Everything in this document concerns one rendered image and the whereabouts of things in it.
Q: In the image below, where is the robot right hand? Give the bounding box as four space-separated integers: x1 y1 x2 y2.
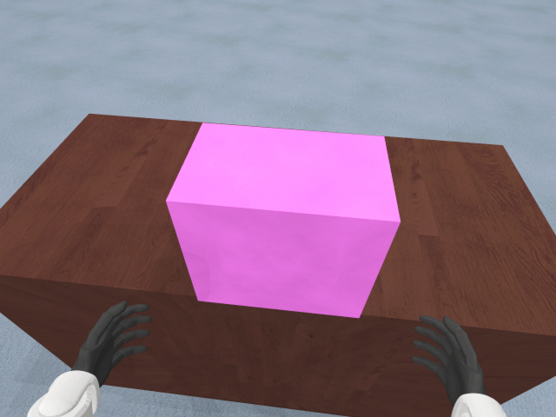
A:
412 315 487 407

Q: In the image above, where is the robot left forearm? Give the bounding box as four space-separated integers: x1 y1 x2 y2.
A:
27 370 100 417

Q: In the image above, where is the robot right forearm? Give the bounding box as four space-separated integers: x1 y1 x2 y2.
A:
451 394 506 417

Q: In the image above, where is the carton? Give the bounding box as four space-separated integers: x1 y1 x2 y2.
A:
166 122 400 318

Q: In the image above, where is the pedestal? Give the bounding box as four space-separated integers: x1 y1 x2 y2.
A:
0 114 556 417

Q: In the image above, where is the robot left hand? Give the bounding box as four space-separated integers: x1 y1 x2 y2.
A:
71 301 152 387

